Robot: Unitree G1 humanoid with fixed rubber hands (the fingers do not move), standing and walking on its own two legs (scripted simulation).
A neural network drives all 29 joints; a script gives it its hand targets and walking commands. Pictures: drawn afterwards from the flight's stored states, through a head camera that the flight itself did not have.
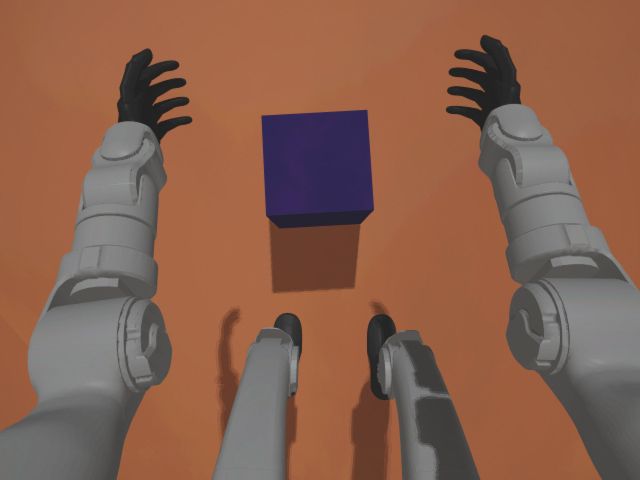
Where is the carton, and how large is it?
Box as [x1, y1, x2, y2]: [261, 110, 373, 227]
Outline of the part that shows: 366,110 261,116 266,215 277,226 296,227 360,223 373,209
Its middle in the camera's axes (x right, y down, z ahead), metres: -0.01 -0.14 +0.88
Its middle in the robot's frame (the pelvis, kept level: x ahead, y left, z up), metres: +0.55 +0.04 -0.53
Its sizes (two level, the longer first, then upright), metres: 0.210 0.200 0.250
